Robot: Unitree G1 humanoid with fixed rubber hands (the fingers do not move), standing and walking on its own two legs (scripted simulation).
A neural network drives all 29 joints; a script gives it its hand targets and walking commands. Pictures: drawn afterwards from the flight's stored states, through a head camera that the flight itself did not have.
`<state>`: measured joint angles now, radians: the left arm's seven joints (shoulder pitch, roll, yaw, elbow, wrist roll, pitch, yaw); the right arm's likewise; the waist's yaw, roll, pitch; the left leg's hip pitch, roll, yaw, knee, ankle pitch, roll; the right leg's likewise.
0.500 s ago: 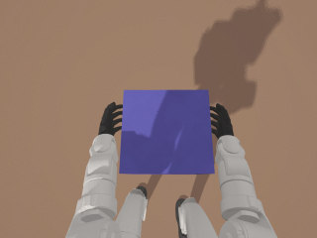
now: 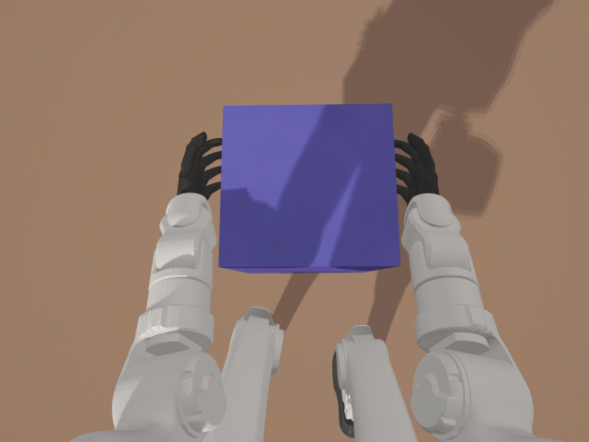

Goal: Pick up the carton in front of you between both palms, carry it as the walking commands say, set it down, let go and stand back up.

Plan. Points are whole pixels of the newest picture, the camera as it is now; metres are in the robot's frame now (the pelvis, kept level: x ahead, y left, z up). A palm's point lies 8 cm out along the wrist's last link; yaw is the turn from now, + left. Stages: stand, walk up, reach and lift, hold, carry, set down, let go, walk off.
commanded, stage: set down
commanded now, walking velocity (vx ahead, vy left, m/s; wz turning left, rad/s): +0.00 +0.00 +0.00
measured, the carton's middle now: (306, 205) +0.44 +0.04 -0.16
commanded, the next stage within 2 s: none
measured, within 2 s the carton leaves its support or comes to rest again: rests again in 1.92 s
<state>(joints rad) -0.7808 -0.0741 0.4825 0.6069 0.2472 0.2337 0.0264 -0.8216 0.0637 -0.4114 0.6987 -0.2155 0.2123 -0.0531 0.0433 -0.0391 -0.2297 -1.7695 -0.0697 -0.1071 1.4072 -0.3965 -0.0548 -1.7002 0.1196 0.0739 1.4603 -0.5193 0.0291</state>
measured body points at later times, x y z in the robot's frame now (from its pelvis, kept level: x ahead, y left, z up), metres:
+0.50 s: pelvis -0.03 +0.00 -0.12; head +0.28 +0.02 +0.20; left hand +0.45 +0.20 -0.25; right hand +0.50 -0.10 -0.25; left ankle +0.10 +0.13 -0.55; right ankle +0.06 -0.12 -0.55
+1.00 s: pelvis -0.03 -0.01 -0.19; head +0.32 -0.01 +0.09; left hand +0.47 +0.20 -0.35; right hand +0.52 -0.10 -0.36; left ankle +0.10 +0.13 -0.55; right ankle +0.06 -0.12 -0.55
